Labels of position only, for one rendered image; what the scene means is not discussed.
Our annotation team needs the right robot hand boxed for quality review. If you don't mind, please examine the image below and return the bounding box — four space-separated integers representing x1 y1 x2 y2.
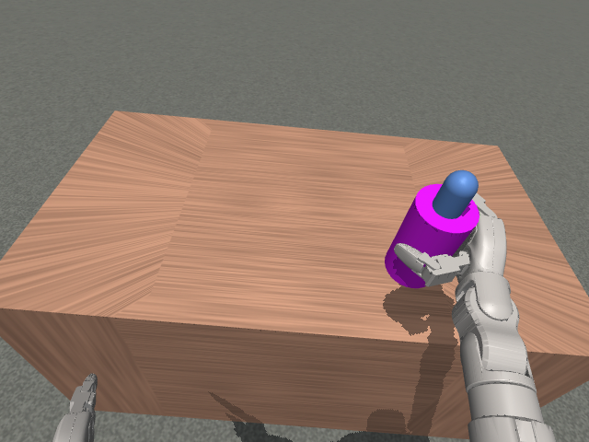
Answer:
394 193 507 287

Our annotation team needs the left robot hand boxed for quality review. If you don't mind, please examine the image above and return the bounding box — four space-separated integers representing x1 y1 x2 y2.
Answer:
52 373 98 442

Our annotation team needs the bottle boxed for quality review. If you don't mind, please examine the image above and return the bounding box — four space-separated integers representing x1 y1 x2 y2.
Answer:
385 170 479 288

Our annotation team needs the right robot arm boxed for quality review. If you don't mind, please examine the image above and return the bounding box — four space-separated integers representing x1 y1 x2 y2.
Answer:
452 272 556 442

